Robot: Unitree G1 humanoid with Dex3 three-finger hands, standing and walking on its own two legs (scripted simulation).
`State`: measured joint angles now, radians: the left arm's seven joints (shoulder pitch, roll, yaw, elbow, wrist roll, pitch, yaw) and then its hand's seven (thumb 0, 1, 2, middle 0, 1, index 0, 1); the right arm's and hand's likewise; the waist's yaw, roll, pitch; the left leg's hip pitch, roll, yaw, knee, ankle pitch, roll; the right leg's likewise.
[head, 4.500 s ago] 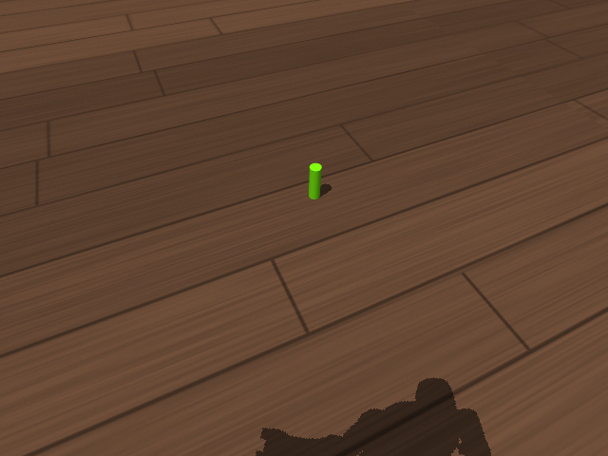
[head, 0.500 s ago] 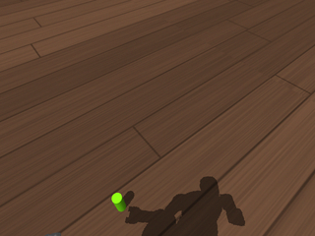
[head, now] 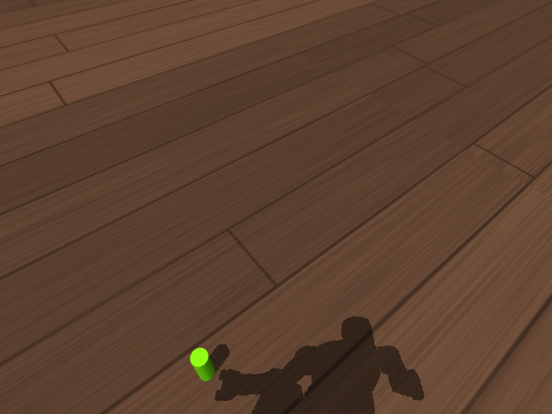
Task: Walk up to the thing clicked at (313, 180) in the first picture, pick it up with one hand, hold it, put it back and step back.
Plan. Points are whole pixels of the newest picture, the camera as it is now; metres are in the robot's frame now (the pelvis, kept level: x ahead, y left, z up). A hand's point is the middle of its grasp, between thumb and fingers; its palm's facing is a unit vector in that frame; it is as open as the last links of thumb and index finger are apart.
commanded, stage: walk up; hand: left
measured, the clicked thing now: (203, 365) +0.36 +0.22 -0.69
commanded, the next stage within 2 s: stand in 0.48 s
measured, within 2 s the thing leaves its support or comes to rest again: neither
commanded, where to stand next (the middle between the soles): +0.03 +0.00 m, yaw +1 degrees
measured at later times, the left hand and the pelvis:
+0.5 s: hand out of the picture +0.08 +0.26 -0.16, palm faces +0.01 -0.95 -0.32, open 7.4 cm; pelvis +0.01 +0.01 +0.00, yaw +0 degrees
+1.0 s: hand out of the picture +0.07 +0.26 -0.15, palm faces -0.01 -0.94 -0.34, open 7.4 cm; pelvis +0.00 +0.00 +0.00, yaw +0 degrees
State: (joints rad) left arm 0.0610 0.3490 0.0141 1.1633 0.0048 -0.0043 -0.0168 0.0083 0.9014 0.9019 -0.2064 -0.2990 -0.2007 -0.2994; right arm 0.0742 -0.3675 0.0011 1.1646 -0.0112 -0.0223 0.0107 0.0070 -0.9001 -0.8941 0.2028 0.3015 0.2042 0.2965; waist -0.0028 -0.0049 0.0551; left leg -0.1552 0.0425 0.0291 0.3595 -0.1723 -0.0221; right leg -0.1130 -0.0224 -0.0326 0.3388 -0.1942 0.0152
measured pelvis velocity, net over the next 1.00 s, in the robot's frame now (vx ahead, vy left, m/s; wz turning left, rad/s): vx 0.00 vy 0.00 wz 0.01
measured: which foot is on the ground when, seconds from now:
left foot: down 0.00-1.00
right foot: down 0.00-1.00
